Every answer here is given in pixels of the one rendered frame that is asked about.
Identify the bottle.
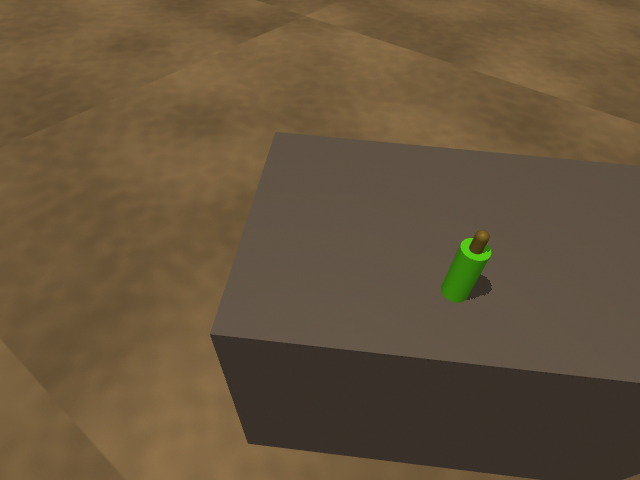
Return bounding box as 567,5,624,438
441,230,491,303

